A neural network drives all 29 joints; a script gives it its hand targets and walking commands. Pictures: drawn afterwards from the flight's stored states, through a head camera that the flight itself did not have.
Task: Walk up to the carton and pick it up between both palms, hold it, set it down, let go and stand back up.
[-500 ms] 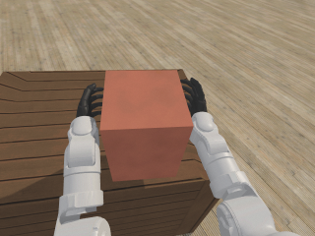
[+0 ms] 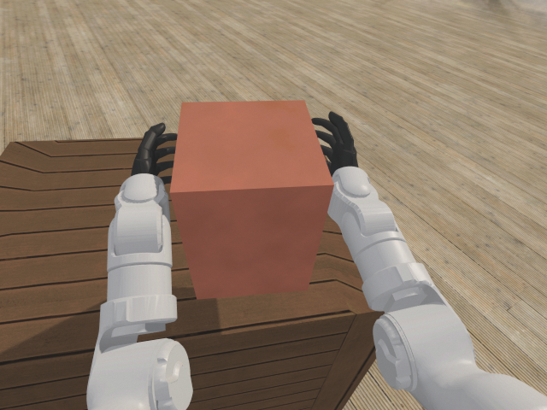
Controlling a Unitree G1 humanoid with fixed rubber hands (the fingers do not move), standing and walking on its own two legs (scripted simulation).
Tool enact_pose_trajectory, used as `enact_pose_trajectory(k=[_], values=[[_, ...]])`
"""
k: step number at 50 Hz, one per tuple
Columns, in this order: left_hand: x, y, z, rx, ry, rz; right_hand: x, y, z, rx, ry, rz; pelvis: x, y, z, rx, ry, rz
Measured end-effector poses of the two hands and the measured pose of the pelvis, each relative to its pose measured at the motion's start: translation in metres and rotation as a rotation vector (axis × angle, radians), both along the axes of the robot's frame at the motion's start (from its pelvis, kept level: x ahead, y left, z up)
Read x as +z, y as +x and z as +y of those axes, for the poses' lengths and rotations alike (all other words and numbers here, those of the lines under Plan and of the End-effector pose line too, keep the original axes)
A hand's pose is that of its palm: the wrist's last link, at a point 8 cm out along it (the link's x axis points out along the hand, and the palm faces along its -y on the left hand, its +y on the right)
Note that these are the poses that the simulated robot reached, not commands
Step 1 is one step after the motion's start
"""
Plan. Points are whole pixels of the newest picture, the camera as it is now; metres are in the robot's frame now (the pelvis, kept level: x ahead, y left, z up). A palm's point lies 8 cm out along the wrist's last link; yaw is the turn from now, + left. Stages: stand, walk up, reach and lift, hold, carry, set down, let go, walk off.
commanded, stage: reach and lift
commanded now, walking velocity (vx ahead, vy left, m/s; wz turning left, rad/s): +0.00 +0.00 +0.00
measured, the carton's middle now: (249, 202) +0.38 +0.00 +0.13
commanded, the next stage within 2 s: hold in 0.88 s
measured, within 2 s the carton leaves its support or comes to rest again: neither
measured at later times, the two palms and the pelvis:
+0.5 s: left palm (149, 164) +0.38 +0.14 +0.21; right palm (346, 152) +0.38 -0.13 +0.23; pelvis +0.01 +0.00 +0.00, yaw +1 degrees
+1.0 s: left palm (152, 153) +0.37 +0.13 +0.23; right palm (356, 142) +0.38 -0.14 +0.25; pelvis +0.01 -0.01 +0.00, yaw +0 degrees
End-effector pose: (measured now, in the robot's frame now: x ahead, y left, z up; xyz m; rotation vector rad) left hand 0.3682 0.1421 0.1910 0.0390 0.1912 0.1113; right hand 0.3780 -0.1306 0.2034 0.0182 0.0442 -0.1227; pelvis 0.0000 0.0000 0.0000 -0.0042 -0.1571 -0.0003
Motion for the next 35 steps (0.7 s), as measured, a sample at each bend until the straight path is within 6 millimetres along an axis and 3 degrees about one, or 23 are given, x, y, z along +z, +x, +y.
enact_pose_trajectory(k=[35], values=[[0.024, 0.007, -0.007, -0.017, -0.001, -0.016, 0.029, 0.004, -0.007, -0.009, 0.01, -0.01, -0.001, 0.007, -0.005, 0.01, -0.004, 0.003]])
